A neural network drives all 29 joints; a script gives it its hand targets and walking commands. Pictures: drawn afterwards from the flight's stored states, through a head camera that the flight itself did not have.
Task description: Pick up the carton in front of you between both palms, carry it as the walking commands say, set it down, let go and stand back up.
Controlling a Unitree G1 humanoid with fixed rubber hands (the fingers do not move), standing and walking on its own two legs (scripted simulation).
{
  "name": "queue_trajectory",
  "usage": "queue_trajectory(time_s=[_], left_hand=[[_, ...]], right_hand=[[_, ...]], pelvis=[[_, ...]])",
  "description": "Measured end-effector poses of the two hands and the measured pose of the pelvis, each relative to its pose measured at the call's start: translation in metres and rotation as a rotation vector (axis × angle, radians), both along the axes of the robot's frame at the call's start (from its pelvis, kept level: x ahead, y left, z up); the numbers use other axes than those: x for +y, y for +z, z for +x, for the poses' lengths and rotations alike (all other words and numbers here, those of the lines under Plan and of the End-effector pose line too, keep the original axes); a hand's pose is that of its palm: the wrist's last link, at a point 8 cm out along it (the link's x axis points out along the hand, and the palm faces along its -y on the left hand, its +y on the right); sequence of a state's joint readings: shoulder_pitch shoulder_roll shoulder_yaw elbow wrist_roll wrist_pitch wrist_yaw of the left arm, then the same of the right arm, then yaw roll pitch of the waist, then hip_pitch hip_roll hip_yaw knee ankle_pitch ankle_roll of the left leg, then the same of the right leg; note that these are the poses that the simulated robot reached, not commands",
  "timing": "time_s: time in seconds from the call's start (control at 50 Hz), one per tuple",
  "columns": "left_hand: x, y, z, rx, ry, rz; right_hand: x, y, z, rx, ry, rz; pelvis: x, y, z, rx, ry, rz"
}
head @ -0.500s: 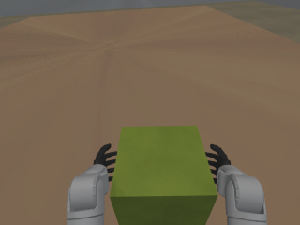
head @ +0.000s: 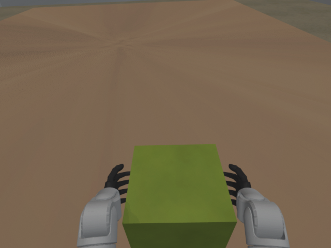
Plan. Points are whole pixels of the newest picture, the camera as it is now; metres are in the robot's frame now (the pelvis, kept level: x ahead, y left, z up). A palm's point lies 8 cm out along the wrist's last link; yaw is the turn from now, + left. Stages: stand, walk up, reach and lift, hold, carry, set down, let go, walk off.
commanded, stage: carry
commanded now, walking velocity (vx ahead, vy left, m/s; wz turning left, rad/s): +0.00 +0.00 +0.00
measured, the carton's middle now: (176, 205) +0.28 +0.00 -0.01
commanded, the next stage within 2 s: hold in 0.70 s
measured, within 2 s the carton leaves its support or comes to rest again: neither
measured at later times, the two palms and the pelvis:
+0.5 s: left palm (111, 203) +0.25 +0.16 +0.05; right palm (239, 203) +0.25 -0.14 +0.05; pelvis -0.04 +0.00 +0.00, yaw +0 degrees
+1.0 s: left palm (98, 220) +0.21 +0.17 +0.05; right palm (234, 212) +0.23 -0.12 +0.05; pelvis -0.06 +0.00 +0.01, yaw +3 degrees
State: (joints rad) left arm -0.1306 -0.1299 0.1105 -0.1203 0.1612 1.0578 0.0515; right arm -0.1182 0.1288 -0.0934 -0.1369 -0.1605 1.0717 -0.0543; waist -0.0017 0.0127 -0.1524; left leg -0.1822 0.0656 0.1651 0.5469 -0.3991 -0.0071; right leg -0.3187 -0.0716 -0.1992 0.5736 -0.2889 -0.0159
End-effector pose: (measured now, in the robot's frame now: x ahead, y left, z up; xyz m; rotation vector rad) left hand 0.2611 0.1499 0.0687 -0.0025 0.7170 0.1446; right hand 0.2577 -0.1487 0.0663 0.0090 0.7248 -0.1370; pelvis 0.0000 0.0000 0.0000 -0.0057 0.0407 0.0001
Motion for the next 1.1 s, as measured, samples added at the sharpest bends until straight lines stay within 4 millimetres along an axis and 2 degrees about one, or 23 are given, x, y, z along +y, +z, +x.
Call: queue_trajectory(time_s=[0.22, 0.42, 0.56, 0.7, 0.94, 1.1], left_hand=[[0.003, -0.014, -0.01, -0.013, -0.021, 0.033], [0.005, -0.024, -0.007, -0.05, -0.023, 0.04], [0.006, -0.018, -0.01, -0.081, -0.024, 0.039], [0.007, -0.021, -0.016, -0.058, -0.027, 0.042], [0.022, -0.017, -0.044, -0.053, 0.025, 0.054], [0.019, -0.015, -0.057, -0.059, 0.041, 0.055]], right_hand=[[0.003, -0.013, -0.008, -0.014, 0.03, -0.035], [0.005, -0.023, -0.005, -0.05, 0.037, -0.044], [0.006, -0.018, -0.009, -0.081, 0.031, -0.043], [0.008, -0.021, -0.015, -0.058, 0.033, -0.044], [0.023, -0.018, -0.027, -0.056, 0.095, -0.044], [0.02, -0.017, -0.035, -0.063, 0.109, -0.041]], pelvis=[[0.002, 0.004, -0.021, -0.017, -0.001, 0.003], [0.004, 0.005, -0.039, -0.017, -0.001, 0.007], [0.005, 0.004, -0.043, -0.012, -0.001, 0.006], [0.007, 0.004, -0.043, -0.014, -0.001, 0.005], [0.005, 0.013, -0.059, -0.159, 0.051, 0.005], [-0.002, 0.011, -0.071, -0.194, 0.077, 0.01]])
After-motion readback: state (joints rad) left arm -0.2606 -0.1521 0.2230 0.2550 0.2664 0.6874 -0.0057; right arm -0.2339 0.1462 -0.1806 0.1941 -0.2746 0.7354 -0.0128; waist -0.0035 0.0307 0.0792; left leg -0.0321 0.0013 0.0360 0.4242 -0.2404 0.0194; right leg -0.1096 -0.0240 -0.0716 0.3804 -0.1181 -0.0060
